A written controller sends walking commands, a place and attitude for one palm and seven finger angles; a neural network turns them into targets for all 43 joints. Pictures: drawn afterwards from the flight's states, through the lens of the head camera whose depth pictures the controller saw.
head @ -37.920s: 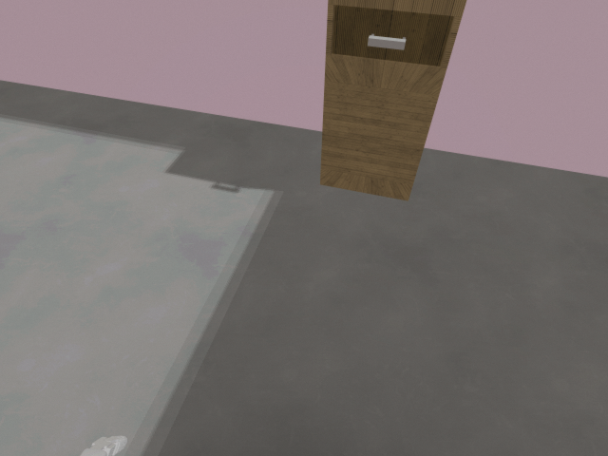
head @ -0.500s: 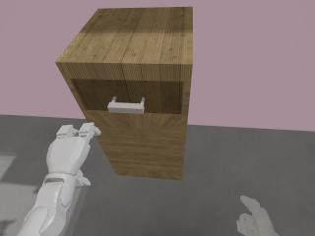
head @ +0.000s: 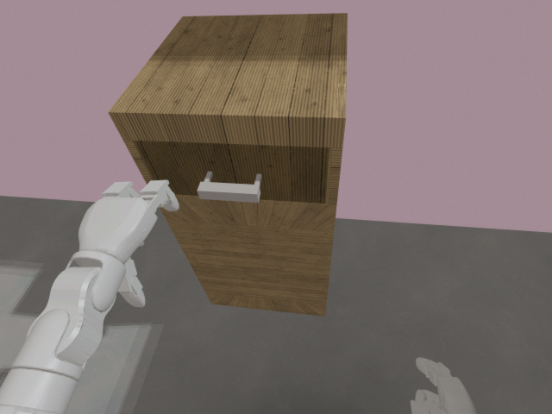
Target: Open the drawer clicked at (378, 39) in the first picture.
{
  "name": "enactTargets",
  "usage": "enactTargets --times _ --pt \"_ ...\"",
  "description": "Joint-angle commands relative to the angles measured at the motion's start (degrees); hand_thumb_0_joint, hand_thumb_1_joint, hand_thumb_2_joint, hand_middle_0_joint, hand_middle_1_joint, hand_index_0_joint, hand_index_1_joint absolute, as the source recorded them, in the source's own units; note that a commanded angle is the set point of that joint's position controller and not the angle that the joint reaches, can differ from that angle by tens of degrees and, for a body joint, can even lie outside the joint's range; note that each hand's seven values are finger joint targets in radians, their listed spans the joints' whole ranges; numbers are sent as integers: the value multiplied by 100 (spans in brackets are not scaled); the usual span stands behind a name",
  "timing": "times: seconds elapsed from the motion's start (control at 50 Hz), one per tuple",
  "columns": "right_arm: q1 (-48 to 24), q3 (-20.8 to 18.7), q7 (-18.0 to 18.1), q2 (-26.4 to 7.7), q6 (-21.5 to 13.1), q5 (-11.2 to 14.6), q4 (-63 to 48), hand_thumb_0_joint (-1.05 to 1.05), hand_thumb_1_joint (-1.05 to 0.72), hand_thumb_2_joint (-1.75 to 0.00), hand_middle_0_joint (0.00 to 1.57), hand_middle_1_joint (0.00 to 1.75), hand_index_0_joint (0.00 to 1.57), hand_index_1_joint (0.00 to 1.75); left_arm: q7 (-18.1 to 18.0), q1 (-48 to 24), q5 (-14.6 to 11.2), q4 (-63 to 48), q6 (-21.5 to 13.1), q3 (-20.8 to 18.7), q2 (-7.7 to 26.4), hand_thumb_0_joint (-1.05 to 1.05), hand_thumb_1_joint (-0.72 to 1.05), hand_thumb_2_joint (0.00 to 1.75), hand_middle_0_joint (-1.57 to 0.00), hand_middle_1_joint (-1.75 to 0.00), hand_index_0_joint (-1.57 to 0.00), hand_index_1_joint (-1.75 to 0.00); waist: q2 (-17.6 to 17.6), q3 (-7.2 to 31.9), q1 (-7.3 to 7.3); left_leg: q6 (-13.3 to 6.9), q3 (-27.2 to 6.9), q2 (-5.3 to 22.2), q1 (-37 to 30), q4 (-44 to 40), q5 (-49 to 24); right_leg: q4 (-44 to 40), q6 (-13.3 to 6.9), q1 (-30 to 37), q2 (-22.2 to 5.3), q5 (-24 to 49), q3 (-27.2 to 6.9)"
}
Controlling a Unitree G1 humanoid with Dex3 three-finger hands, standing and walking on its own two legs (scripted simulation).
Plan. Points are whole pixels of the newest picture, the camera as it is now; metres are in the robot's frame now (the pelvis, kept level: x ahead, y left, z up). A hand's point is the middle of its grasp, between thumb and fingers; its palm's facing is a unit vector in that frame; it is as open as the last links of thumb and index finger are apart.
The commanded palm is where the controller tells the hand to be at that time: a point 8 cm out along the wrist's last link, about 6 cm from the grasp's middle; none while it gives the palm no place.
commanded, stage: raise the hand with hooked fingers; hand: left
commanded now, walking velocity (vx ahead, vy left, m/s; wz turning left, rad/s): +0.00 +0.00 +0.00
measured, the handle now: (231, 184) +0.54 +0.17 -0.03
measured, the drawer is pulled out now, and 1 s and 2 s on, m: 0.00 0.00 0.00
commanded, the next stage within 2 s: move the hooked fingers above the handle in 0.22 s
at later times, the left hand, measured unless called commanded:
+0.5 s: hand (154, 252) +0.30 +0.22 +0.08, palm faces +0.00 -0.07 -1.00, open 13.9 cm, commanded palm +0.30 +0.23 +0.14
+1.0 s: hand (186, 219) +0.38 +0.20 +0.05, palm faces -0.01 -0.06 -1.00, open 13.9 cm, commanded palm +0.36 +0.22 +0.12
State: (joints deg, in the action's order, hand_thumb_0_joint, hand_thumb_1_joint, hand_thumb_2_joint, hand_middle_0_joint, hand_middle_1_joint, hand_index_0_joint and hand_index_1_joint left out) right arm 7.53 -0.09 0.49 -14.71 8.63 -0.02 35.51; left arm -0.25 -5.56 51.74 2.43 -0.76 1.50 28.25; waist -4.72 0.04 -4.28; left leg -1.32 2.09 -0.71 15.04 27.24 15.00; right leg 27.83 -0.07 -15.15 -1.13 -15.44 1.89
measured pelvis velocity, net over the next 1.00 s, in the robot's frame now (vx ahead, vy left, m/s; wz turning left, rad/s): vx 0.00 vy -0.01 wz -0.02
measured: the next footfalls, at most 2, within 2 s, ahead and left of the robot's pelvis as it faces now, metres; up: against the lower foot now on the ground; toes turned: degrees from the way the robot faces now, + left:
none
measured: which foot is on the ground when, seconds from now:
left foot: down 0.00-1.00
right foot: down 0.00-1.00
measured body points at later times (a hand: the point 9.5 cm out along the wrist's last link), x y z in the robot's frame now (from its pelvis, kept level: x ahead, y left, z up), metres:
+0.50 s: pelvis -0.02 -0.01 +0.00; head +0.01 -0.04 +0.45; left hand +0.30 +0.22 +0.13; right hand +0.18 -0.23 -0.12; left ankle -0.01 +0.10 -0.74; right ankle -0.01 -0.12 -0.74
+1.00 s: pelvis +0.00 -0.01 -0.01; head +0.04 -0.03 +0.44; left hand +0.37 +0.20 +0.11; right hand +0.10 -0.27 -0.14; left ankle -0.01 +0.10 -0.74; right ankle -0.01 -0.12 -0.74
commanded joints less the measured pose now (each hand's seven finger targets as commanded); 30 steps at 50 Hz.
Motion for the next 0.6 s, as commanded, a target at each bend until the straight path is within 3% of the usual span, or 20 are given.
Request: enactTargets --times 0.0,0.16,0.22,0.3,0.38,0.44,0.48,0.5,0.52,0.56,0.58 --pt "-559 -273 25 -592 -262 -36 -876 0 -90 -90 20 30 20 30 -380 -1157 -1 -1253 -262 -854 1209 0 -50 30 -30 -120 -30 -120 375 1677 -107 -15 -124 -72 -506 -163 -2250 -113 -193 765 162 1935 -59" --pt "-618 -325 47 -590 -315 26 -771 0 -90 -90 20 30 20 30 -838 -1409 107 -1153 -192 -926 1288 0 -50 30 -30 -120 -30 -120 242 1730 -78 -11 -71 -105 -452 -176 -1813 -146 -199 641 166 1562 -119" --pt "-634 -305 77 -578 -316 54 -770 0 -90 -90 20 30 20 30 -781 -1350 72 -954 -67 -655 1075 0 -50 30 -30 -120 -30 -120 391 1495 -39 -40 -38 -109 -380 -256 -1505 -230 -177 560 148 1307 -103" --pt "-691 -264 107 -570 -310 44 -792 0 -90 -90 20 30 20 30 -641 -1391 91 -943 -14 -623 1129 0 -50 30 -30 -120 -30 -120 427 1460 -42 -54 -41 -123 -376 -304 -1429 -267 -173 643 149 1242 -103" --pt "-611 -237 166 -571 -341 56 -699 0 -90 -90 20 30 20 30 -566 -1958 142 -427 -95 -484 1065 0 -50 30 -30 -120 -30 -120 631 1177 80 -68 8 -121 -273 -305 -1097 -365 -143 370 148 928 -118" --pt "-509 -249 213 -552 -395 58 -655 0 -90 -90 20 30 20 30 -596 -2616 228 -210 -222 -245 937 0 -50 30 -30 -120 -30 -120 413 1288 158 -64 -13 -145 -339 -258 -912 -349 -158 171 159 684 -106" --pt "-429 -251 243 -556 -439 61 -612 0 -90 -90 20 30 20 30 -636 -3015 275 93 -285 -260 1036 0 -50 30 -30 -120 -30 -120 450 1324 187 -74 -18 -152 -284 -236 -735 -380 -152 111 147 474 -146" --pt "-355 -268 260 -563 -447 62 -561 0 -90 -90 20 30 20 30 -673 -3142 306 278 -319 -388 1162 0 -50 30 -30 -120 -30 -120 489 1395 183 -75 -23 -158 -242 -214 -747 -351 -158 133 158 493 -139" --pt "-331 -275 262 -553 -462 61 -560 0 -90 -90 20 30 20 30 -691 -3252 322 367 -350 -295 1080 0 -50 30 -30 -120 -30 -120 463 1483 172 -81 -16 -168 -244 -174 -850 -307 -161 161 151 635 -143" --pt "-265 -318 257 -579 -459 54 -549 0 -90 -90 20 30 20 30 -753 -3333 359 428 -409 -549 1333 0 -50 30 -30 -120 -30 -120 346 1832 106 -73 -13 -177 -262 -111 -1111 -212 -181 363 171 923 -179" --pt "-267 -311 252 -542 -453 59 -580 0 -90 -90 20 30 20 30 -777 -3255 354 480 -399 -440 1198 0 -50 30 -30 -120 -30 -120 240 1892 82 -76 -2 -188 -238 -78 -1201 -155 -186 401 151 1058 -178"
